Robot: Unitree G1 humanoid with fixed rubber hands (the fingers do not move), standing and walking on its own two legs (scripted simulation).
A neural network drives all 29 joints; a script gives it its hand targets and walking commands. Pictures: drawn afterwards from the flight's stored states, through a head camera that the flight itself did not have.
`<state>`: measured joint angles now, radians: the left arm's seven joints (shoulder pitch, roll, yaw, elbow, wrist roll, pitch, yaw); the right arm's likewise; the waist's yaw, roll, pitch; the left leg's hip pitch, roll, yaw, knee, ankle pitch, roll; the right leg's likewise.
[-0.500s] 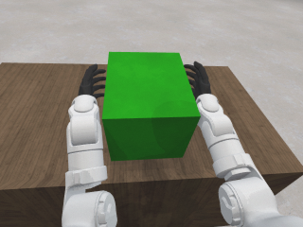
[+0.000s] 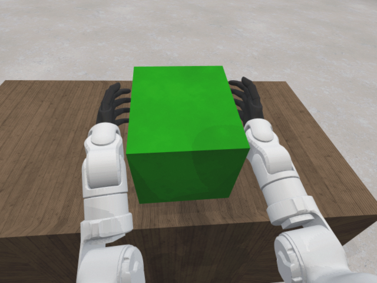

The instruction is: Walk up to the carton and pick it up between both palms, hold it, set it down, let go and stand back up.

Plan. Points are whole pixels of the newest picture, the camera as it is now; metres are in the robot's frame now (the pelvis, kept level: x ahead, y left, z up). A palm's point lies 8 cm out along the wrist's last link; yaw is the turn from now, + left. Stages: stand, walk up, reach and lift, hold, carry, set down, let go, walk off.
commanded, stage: hold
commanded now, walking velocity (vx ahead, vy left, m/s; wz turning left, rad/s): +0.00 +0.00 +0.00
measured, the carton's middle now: (182, 133) +0.37 +0.01 +0.14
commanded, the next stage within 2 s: none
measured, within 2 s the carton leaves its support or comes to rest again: neither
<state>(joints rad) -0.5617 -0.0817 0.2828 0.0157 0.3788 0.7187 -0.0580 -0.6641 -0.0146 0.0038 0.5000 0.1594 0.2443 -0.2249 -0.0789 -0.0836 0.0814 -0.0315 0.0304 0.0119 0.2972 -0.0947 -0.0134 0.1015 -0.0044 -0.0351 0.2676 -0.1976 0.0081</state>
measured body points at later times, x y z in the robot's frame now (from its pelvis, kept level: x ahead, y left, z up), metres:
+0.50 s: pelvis +0.00 +0.00 +0.00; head -0.03 +0.04 +0.45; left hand +0.37 +0.16 +0.18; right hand +0.38 -0.13 +0.19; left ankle +0.06 +0.13 -0.75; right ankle -0.02 -0.12 -0.75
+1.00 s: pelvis +0.00 +0.00 +0.00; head -0.04 +0.03 +0.45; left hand +0.37 +0.15 +0.19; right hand +0.38 -0.14 +0.19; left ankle +0.06 +0.13 -0.75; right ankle -0.02 -0.12 -0.75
